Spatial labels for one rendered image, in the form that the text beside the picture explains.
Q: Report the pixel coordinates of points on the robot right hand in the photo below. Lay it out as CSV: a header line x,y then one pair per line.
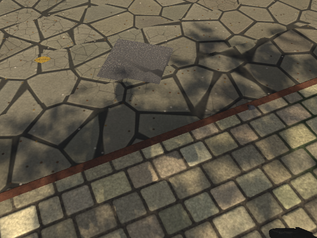
x,y
296,232

